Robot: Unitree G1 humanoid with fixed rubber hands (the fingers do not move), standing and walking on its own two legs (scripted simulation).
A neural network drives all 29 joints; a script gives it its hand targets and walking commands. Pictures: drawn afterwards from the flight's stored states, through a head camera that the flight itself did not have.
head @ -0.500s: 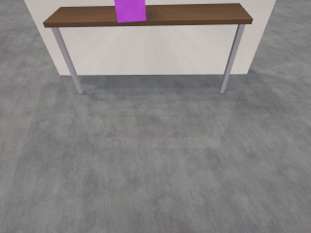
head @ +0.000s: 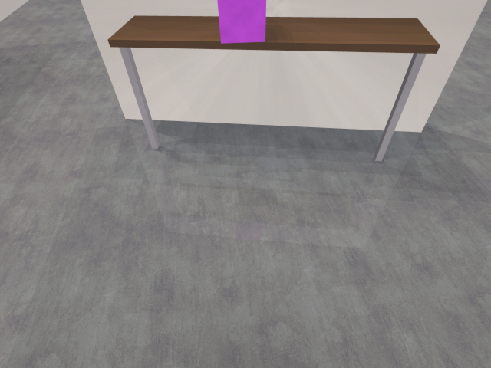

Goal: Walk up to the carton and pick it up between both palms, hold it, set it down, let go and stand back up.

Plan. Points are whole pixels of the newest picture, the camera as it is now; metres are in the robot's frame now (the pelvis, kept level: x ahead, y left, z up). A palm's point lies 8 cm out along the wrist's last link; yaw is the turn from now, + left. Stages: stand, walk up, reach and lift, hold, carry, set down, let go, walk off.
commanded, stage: walk up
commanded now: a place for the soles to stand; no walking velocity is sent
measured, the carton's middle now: (242, 6) +1.60 +0.07 +0.05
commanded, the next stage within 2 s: none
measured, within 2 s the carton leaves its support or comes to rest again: neither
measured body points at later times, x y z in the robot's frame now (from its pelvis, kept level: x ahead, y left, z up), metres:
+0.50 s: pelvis +0.21 +0.12 -0.02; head +0.24 +0.15 +0.43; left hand +0.29 +0.37 -0.17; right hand +0.09 -0.10 -0.13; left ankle +0.11 +0.18 -0.76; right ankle +0.35 +0.00 -0.68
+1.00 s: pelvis +0.49 +0.15 -0.02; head +0.50 +0.14 +0.43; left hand +0.40 +0.39 -0.15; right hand +0.64 -0.07 -0.13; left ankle +0.62 +0.32 -0.70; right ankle +0.44 +0.07 -0.76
